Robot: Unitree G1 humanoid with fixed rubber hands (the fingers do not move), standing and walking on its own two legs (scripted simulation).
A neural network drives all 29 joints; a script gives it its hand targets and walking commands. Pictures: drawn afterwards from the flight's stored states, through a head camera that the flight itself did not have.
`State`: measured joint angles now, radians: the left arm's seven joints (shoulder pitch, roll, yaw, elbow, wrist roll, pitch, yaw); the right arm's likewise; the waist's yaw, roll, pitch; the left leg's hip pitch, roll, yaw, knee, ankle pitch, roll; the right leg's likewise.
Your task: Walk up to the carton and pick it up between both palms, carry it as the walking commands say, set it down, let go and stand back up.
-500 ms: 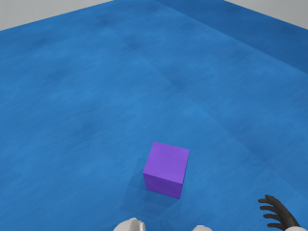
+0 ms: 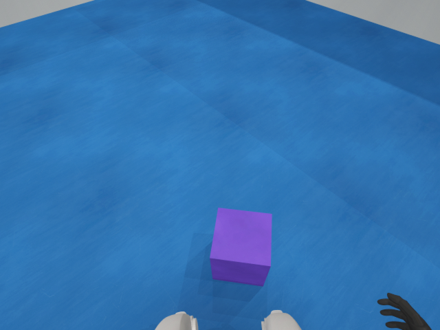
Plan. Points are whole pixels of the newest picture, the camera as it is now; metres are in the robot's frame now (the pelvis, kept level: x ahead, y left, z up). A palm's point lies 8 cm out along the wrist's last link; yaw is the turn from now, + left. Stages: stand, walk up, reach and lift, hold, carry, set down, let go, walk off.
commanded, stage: walk up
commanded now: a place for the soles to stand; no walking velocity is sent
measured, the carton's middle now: (241, 247) +0.50 -0.07 -0.58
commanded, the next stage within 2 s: reach and lift in 1.50 s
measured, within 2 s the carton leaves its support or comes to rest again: neither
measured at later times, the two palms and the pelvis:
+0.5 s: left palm (35, 316) +0.18 +0.33 -0.06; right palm out of the picture +0.09 -0.33 -0.06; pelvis +0.02 +0.02 +0.01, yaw -10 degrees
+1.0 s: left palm (44, 307) +0.19 +0.32 -0.05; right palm out of the picture +0.08 -0.34 -0.06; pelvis +0.02 +0.01 +0.01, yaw -12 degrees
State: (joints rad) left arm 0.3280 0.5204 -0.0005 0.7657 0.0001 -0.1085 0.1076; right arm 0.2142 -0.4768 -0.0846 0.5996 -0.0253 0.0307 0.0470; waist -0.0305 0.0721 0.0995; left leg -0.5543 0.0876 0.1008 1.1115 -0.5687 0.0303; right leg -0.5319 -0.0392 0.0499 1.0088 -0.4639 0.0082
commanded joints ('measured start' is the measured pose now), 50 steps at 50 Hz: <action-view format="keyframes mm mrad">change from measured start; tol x32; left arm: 1 -86 201 70 -58 11 30 4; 50 -131 145 69 -26 17 26 -25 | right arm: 1 156 -219 -97 57 5 -51 -27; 50 67 -257 -78 64 -11 -66 -28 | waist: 1 -103 18 -152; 38 -13 132 -75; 43 80 -309 -108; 50 -61 154 -55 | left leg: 1 348 47 -266 -434 -30 27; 5 179 344 -581 -792 -222 89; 13 347 277 -135 -402 874 147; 16 22 132 -4 32 727 2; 18 12 24 -77 19 -102 -35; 23 253 354 -476 -688 11 132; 28 152 187 -90 -343 423 76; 38 207 355 -322 -642 4 198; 44 -105 9 -112 -54 -112 -17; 50 305 289 -452 -710 -73 144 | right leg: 1 -284 -18 166 44 256 -160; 12 -127 21 -106 13 -134 -51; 16 384 -111 277 -281 496 -189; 22 -208 48 26 26 113 -86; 32 76 -148 367 -313 304 -238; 39 -37 2 -128 -41 -25 -52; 44 143 -231 652 -517 2 -288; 50 -273 58 -70 22 -38 -53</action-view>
